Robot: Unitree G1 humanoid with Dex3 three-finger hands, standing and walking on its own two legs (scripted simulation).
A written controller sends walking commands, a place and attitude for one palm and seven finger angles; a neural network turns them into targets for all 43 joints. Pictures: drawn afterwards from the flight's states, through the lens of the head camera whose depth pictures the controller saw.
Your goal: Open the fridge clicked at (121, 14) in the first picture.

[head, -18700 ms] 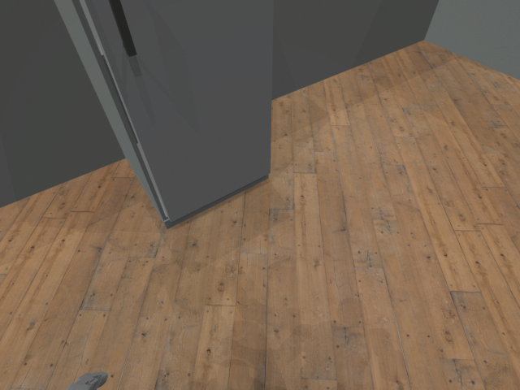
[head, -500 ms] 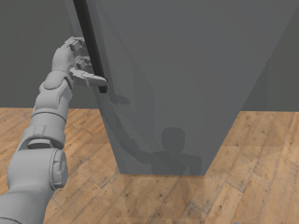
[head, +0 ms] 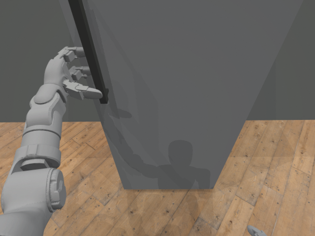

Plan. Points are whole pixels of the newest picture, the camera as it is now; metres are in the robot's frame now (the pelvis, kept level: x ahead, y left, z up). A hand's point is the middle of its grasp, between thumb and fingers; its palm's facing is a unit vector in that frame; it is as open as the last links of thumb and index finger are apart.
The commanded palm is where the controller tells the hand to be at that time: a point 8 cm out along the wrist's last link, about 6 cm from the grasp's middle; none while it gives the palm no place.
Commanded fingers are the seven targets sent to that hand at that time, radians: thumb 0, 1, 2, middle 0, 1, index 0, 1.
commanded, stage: move the hooked fingers beside the handle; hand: left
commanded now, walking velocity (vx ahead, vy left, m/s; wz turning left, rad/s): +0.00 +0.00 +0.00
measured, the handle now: (93, 53) +0.50 +0.18 +0.24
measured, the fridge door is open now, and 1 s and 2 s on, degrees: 0 0 0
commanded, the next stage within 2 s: feel for the door with the fingertips in 1.84 s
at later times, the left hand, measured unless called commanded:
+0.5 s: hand (73, 78) +0.42 +0.22 +0.21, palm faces +0.07 -1.00 -0.01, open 14.0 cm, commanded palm +0.40 +0.27 +0.21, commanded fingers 0.00 -0.50 0.30 -0.30 -1.20 -0.30 -1.20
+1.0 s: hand (70, 77) +0.43 +0.23 +0.21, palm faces +0.06 -1.00 -0.01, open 14.0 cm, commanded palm +0.41 +0.29 +0.21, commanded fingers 0.00 -0.50 0.30 -0.30 -1.20 -0.30 -1.20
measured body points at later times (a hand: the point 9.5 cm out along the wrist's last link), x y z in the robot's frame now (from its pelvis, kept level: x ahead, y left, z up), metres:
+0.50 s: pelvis +0.00 +0.00 +0.00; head -0.01 -0.01 +0.45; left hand +0.41 +0.27 +0.21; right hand +0.12 -0.25 -0.10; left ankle +0.04 +0.13 -0.74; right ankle -0.04 -0.11 -0.74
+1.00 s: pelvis +0.00 +0.01 +0.00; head +0.01 +0.00 +0.45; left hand +0.43 +0.29 +0.21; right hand +0.10 -0.26 -0.11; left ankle +0.04 +0.13 -0.74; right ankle -0.04 -0.11 -0.74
